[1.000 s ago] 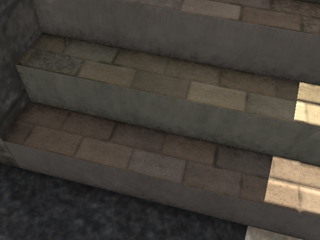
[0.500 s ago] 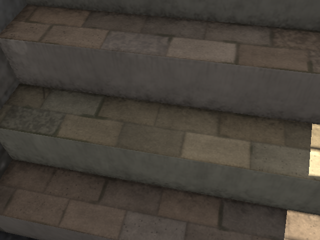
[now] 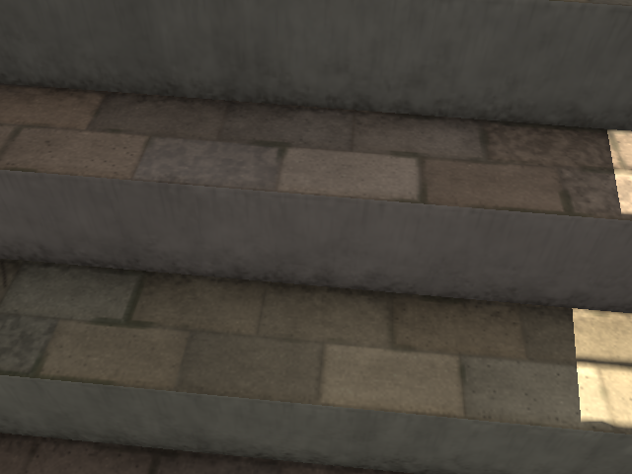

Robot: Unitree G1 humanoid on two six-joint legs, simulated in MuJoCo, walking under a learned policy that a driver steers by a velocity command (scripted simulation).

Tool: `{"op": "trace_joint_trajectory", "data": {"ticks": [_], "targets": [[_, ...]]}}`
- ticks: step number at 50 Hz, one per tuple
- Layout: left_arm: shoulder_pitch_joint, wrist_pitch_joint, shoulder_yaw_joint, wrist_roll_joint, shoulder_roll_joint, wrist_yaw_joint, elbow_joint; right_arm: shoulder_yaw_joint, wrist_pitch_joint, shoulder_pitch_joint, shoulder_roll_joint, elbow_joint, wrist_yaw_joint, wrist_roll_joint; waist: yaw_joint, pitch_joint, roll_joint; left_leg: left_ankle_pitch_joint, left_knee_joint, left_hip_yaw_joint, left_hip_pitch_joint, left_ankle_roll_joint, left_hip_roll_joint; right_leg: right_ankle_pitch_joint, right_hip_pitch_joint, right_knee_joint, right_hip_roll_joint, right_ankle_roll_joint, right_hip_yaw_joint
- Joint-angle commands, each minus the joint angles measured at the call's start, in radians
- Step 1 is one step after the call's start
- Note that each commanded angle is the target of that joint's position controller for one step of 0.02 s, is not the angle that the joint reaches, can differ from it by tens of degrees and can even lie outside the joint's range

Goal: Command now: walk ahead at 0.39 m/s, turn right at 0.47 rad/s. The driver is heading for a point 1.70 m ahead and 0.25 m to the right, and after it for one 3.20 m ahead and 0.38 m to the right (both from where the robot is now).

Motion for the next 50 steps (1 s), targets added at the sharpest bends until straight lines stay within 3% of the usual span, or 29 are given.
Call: {"op": "trace_joint_trajectory", "data": {"ticks": [1, 5, 7, 11, 12, 13, 14, 15, 16, 17, 18, 20, 23, 26, 27, 30, 32, 34, 37, 38, 39, 40, 41, 42, 43, 44, 46, 48, 50], "targets": [[-0.023, 0.008, 0.015, 0.007, 0.008, 0.008, -0.072, -0.016, -0.031, 0.038, -0.092, -0.031, -0.005, -0.006, 0.019, 0.037, 0.04, 0.448, -0.107, -0.144, -0.01, 0.151, 0.306, 0.066, -0.133, 0.186, -0.013, 0.031, 0.006], [-0.113, 0.039, 0.021, 0.013, 0.022, 0.012, -0.139, -0.019, -0.029, 0.069, -0.126, -0.035, -0.028, -0.007, -0.001, 0.017, 0.145, 0.568, -0.08, -0.081, 0.099, 0.127, 0.307, 0.032, -0.155, -0.083, -0.036, 0.067, 0.006], [-0.086, 0.055, 0.007, -0.002, 0.004, 0.019, -0.137, -0.02, -0.014, -0.003, -0.132, -0.069, -0.032, -0.013, 0.024, -0.018, 0.205, 0.567, -0.077, -0.004, 0.04, 0.107, 0.286, 0.015, 0.017, -0.258, -0.048, 0.063, -0.031], [0.019, 0.047, 0.021, -0.007, 0.052, 0.028, -0.131, -0.05, 0.012, 0.009, -0.19, -0.097, -0.018, 0.021, 0.033, -0.099, 0.207, 0.766, 0.184, 0.052, 0.075, 0.076, 0.286, 0.049, 0.35, -0.754, 0.059, 0.03, -0.132], [0.134, 0.027, 0.026, -0.002, 0.042, 0.028, -0.109, -0.05, 0.029, -0.04, -0.181, -0.114, -0.013, 0.049, 0.1, -0.122, 0.203, 0.728, 0.355, 0.095, 0.038, 0.051, 0.255, 0.172, 0.466, -0.932, 0.085, 0.011, -0.173], [0.206, 0.0, 0.032, 0.007, 0.067, 0.028, -0.08, -0.048, 0.04, -0.08, -0.151, -0.14, -0.006, 0.065, 0.141, -0.102, 0.124, 0.44, 0.58, 0.099, -0.076, 0.01, 0.205, 0.33, 0.556, -1.132, 0.086, -0.007, -0.126], [0.201, -0.012, 0.049, 0.011, 0.182, 0.024, -0.08, -0.03, 0.048, -0.024, -0.065, -0.18, 0.0, 0.028, 0.065, -0.066, -0.113, -0.301, 0.934, 0.072, -0.46, -0.06, 0.089, 1.13, 0.728, -1.028, -0.168, -0.065, 0.201], [0.207, -0.003, 0.054, 0.005, 0.264, 0.024, -0.131, -0.004, 0.059, 0.055, -0.004, -0.197, -0.001, 0.049, 0.054, -0.258, -0.203, -0.305, 1.206, -0.117, -0.43, -0.083, 0.026, 1.456, 0.679, -1.057, -0.421, -0.282, 0.453], [0.082, 0.009, 0.044, -0.011, 0.232, 0.022, -0.175, 0.0, 0.073, 0.006, -0.01, -0.206, -0.002, 0.027, 0.023, -0.21, -0.066, -0.212, 1.237, -0.18, -0.399, -0.104, 0.074, 1.036, 0.514, -1.107, -0.425, -0.359, 0.439], [-0.031, 0.022, 0.024, -0.024, 0.169, 0.025, -0.194, -0.008, 0.079, -0.075, -0.043, -0.228, 0.004, 0.001, -0.005, -0.045, 0.021, -0.15, 1.192, -0.19, -0.417, -0.112, 0.086, 0.703, 0.346, -1.127, -0.336, -0.327, 0.364], [-0.09, 0.031, 0.012, -0.027, 0.146, 0.032, -0.201, -0.015, 0.084, -0.106, -0.057, -0.24, 0.0, -0.004, -0.026, 0.038, 0.008, -0.139, 1.201, -0.174, -0.448, -0.113, 0.069, 0.637, 0.282, -1.112, -0.257, -0.276, 0.322], [-0.076, 0.035, 0.005, -0.025, 0.149, 0.041, -0.206, -0.023, 0.113, -0.065, -0.082, -0.258, 0.0, -0.011, -0.036, 0.018, -0.025, -0.102, 1.217, -0.164, -0.438, -0.109, 0.023, 0.732, 0.273, -1.07, -0.194, -0.243, 0.265], [-0.004, 0.033, 0.023, -0.017, 0.193, 0.045, -0.191, -0.021, 0.122, -0.073, -0.074, -0.309, -0.006, -0.005, -0.011, -0.081, -0.03, -0.114, 1.254, -0.172, -0.505, -0.1, -0.024, 0.798, 0.433, -1.025, -0.19, -0.245, 0.315], [0.013, 0.04, 0.028, -0.02, 0.173, 0.058, -0.204, -0.021, 0.131, -0.11, -0.064, -0.352, -0.006, -0.003, -0.004, -0.106, -0.06, -0.127, 1.104, -0.167, -0.49, -0.105, -0.042, 0.708, 0.476, -1.025, -0.171, -0.232, 0.326], [-0.094, 0.061, 0.015, -0.018, 0.137, 0.079, -0.294, -0.017, 0.126, -0.164, -0.065, -0.367, -0.028, 0.039, -0.01, -0.156, -0.086, -0.209, 0.985, -0.227, -0.469, -0.173, -0.033, 0.525, 0.513, -1.054, -0.187, -0.209, 0.391], [-0.119, 0.107, 0.025, -0.013, 0.156, 0.105, -0.346, -0.008, 0.136, -0.165, -0.028, -0.346, -0.036, 0.049, 0.008, -0.117, -0.114, -0.239, 0.632, -0.155, -0.274, -0.211, -0.044, 0.201, 0.392, -1.111, -0.141, -0.162, 0.355], [-0.064, 0.121, 0.03, -0.019, 0.163, 0.104, -0.339, -0.013, 0.141, -0.16, -0.036, -0.327, -0.033, 0.06, 0.035, -0.069, -0.184, -0.241, 0.486, -0.129, -0.163, -0.202, -0.048, 0.119, 0.318, -1.155, -0.144, -0.177, 0.385], [-0.017, 0.121, 0.026, -0.025, 0.135, 0.101, -0.338, -0.019, 0.134, -0.146, -0.054, -0.315, -0.027, 0.065, 0.057, -0.048, -0.177, -0.238, 0.312, -0.152, -0.137, -0.164, -0.022, 0.083, 0.356, -1.172, -0.162, -0.18, 0.436], [0.029, 0.108, 0.025, -0.045, 0.11, 0.087, -0.335, -0.022, 0.117, -0.151, -0.053, -0.281, -0.01, 0.041, 0.056, -0.01, -0.079, -0.126, -0.009, -0.133, -0.043, -0.091, -0.025, -0.091, 0.349, -1.148, -0.102, -0.129, 0.417], [0.068, 0.103, 0.035, -0.044, 0.118, 0.08, -0.326, -0.028, 0.111, -0.134, -0.079, -0.266, -0.006, 0.031, 0.065, -0.015, 0.009, -0.094, -0.027, -0.168, 0.019, -0.073, 0.013, -0.196, 0.293, -1.062, -0.059, -0.095, 0.376], [0.072, 0.094, 0.038, -0.04, 0.099, 0.068, -0.338, -0.036, 0.098, -0.106, -0.121, -0.258, -0.001, -0.003, 0.061, -0.011, 0.163, -0.073, -0.023, -0.339, 0.032, 0.001, 0.148, -0.226, 0.18, -0.969, 0.012, -0.031, 0.258], [0.012, 0.085, 0.053, -0.041, 0.133, 0.068, -0.334, -0.022, 0.075, -0.104, -0.092, -0.286, 0.005, -0.047, -0.001, 0.005, 0.284, 0.014, -0.17, -0.543, -0.081, 0.151, 0.334, -0.249, 0.161, -0.664, 0.078, 0.036, 0.165], [0.035, 0.083, 0.081, -0.037, 0.19, 0.063, -0.326, -0.018, 0.055, -0.232, -0.096, -0.323, 0.003, -0.061, 0.045, 0.018, 0.302, 0.26, -0.157, -0.588, -0.195, 0.253, 0.421, -0.289, 0.208, -0.284, 0.089, 0.103, 0.165], [0.081, 0.086, 0.09, -0.041, 0.197, 0.055, -0.296, -0.023, 0.051, -0.27, -0.098, -0.331, -0.002, -0.041, 0.068, -0.004, 0.21, 0.276, -0.129, -0.449, -0.205, 0.236, 0.347, -0.296, 0.22, -0.127, 0.092, 0.136, 0.17], [0.109, 0.09, 0.083, -0.036, 0.155, 0.051, -0.272, -0.023, 0.052, -0.298, -0.09, -0.317, -0.006, -0.013, 0.086, 0.011, 0.18, 0.282, -0.082, -0.37, -0.184, 0.186, 0.275, -0.253, 0.198, -0.043, 0.089, 0.16, 0.162], [0.057, 0.082, 0.074, -0.032, 0.132, 0.049, -0.27, -0.011, 0.049, -0.261, -0.06, -0.309, -0.007, 0.002, 0.061, 0.036, 0.118, 0.233, -0.065, -0.337, -0.103, 0.152, 0.231, -0.205, 0.121, -0.123, 0.07, 0.169, 0.197], [0.025, 0.069, 0.047, -0.035, 0.051, 0.042, -0.242, 0.002, 0.054, -0.166, -0.031, -0.257, -0.009, 0.008, 0.037, 0.046, 0.145, 0.247, -0.04, -0.293, -0.003, 0.143, 0.176, -0.159, 0.111, -0.33, 0.047, 0.19, 0.155], [-0.043, 0.06, 0.02, -0.044, 0.002, 0.037, -0.238, 0.0, 0.06, -0.146, -0.053, -0.258, -0.012, 0.004, 0.009, 0.011, 0.19, 0.281, -0.021, -0.283, 0.068, 0.125, 0.155, -0.185, 0.199, -0.65, 0.002, 0.195, 0.057], [-0.066, 0.055, 0.019, -0.058, 0.03, 0.041, -0.228, -0.012, 0.063, -0.102, -0.097, -0.259, -0.009, 0.013, -0.02, -0.009, 0.212, 0.289, -0.016, -0.344, 0.1, 0.131, 0.173, -0.188, 0.292, -0.867, 0.013, 0.19, 0.014]]}}
Velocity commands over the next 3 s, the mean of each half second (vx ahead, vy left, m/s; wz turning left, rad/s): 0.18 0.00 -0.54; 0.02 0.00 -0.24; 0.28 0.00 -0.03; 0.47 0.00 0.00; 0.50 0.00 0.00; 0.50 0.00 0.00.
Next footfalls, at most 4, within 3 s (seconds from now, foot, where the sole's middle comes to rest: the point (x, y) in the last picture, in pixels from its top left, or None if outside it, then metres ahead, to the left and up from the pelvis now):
0.26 right None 0.09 -0.14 -0.78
0.76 left None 0.05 0.08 -0.78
1.06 right None -0.10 -0.15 -0.78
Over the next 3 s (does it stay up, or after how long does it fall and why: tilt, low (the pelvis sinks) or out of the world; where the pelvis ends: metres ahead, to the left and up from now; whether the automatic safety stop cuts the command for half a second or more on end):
stays up -0.04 -0.03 0.01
